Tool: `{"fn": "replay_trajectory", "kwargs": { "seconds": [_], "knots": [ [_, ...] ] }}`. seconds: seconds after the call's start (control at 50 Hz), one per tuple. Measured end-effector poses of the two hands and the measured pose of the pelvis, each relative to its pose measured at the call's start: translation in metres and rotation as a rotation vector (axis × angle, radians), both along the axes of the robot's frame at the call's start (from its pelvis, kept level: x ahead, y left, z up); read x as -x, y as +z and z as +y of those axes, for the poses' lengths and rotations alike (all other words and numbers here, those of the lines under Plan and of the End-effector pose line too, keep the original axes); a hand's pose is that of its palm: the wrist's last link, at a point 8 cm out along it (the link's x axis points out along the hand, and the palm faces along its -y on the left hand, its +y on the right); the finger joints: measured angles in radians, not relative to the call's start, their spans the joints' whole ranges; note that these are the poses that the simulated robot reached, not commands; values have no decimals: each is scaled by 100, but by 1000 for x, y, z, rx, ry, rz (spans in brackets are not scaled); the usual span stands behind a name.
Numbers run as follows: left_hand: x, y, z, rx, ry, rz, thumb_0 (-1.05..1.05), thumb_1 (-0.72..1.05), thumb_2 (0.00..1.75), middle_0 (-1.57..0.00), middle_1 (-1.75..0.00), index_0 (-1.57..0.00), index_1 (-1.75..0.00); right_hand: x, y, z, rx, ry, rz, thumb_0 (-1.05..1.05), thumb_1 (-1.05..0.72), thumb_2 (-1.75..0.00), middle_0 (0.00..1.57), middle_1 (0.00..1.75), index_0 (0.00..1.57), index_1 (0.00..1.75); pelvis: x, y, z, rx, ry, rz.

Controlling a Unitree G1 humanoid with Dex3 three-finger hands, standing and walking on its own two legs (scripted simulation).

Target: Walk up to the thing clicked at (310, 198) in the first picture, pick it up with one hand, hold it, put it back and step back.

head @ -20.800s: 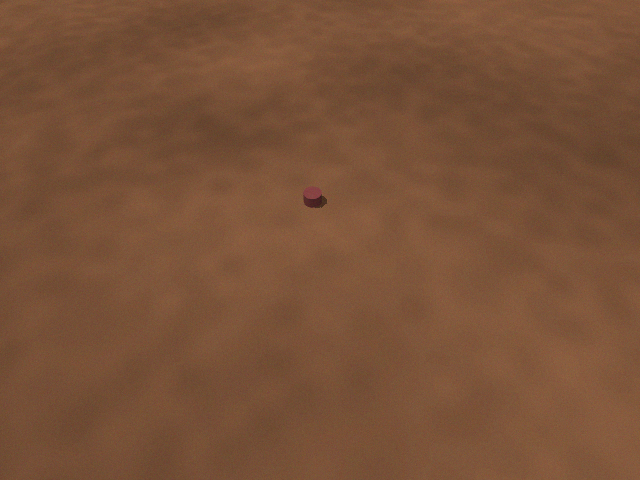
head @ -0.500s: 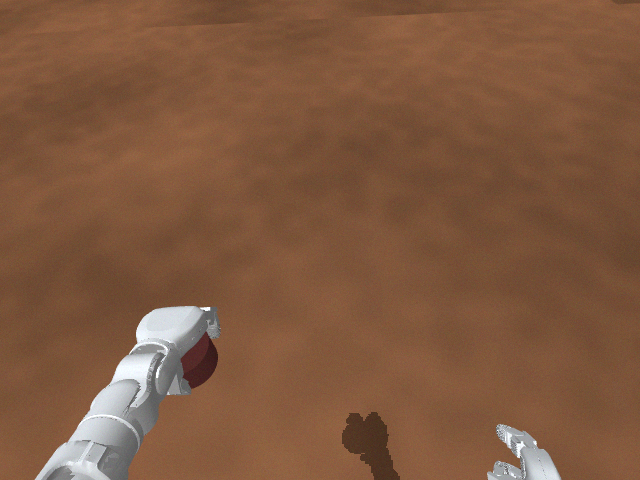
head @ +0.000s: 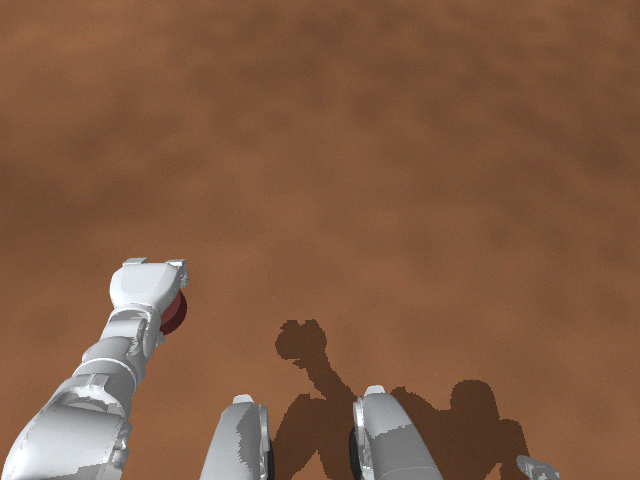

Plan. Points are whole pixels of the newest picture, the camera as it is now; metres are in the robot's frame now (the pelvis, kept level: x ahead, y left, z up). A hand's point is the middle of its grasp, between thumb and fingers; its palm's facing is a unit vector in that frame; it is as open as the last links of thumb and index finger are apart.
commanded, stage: crouch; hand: left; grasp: from above
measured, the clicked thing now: (155, 305) +0.37 +0.23 -0.15
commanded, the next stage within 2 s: lower in 1.36 s
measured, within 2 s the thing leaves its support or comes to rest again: neither
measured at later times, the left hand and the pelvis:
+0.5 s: hand (187, 328) +0.39 +0.24 -0.36, palm faces -0.47 +0.00 -0.88, open 10.3 cm; pelvis -0.02 +0.00 -0.19, yaw -1 degrees
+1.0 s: hand (199, 328) +0.41 +0.24 -0.45, palm faces -0.48 -0.02 -0.88, open 10.3 cm; pelvis -0.04 +0.00 -0.27, yaw -4 degrees
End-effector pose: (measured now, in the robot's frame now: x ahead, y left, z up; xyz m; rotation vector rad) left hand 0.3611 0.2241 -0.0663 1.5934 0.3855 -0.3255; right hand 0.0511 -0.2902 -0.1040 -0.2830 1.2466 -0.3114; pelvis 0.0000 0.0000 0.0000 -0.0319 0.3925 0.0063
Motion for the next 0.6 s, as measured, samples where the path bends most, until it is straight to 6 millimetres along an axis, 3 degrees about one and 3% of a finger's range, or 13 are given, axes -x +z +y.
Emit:
{"fn": "replay_trajectory", "kwargs": {
  "seconds": [0.12,0.22,0.42,0.6],
  "knots": [
    [-20,-60,0,4,23,-12,-1,-9,67,-47,-82,-58,-80,27,-59,9,-3,-37,62,0,-90,-89,20,30,20,30,10,-54,3,9,-3,101],
    [-24,-110,0,13,23,17,-1,-9,66,-48,-81,-59,-79,34,-103,22,-29,-35,88,1,-90,-89,20,30,20,30,16,-93,5,15,-2,161],
    [-30,-205,11,35,16,51,-2,-10,63,-52,-78,-63,-76,17,-178,27,-57,64,96,0,-90,-89,20,30,21,30,22,-164,3,34,3,251],
    [-44,-260,14,39,29,25,-2,-11,63,-54,-77,-66,-73,4,-215,12,-32,142,98,0,-91,-90,20,30,20,30,26,-209,-1,48,2,269]
  ]
}}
